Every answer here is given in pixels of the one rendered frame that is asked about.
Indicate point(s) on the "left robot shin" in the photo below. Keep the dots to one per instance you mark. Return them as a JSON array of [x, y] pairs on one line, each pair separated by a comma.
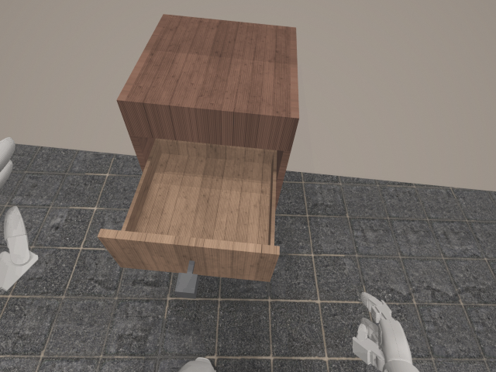
[[204, 360]]

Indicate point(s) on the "left robot hand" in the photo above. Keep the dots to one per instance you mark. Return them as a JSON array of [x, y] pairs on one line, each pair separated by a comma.
[[19, 259]]

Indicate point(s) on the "cabinet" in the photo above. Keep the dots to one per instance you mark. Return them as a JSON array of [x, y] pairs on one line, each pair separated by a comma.
[[215, 81]]

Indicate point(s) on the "handle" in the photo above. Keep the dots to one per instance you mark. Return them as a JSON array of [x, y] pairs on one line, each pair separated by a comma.
[[187, 283]]

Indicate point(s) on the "right robot hand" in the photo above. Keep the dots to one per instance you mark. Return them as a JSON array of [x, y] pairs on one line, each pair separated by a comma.
[[387, 340]]

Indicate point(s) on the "drawer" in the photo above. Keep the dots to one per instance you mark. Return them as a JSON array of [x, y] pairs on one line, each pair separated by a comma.
[[210, 203]]

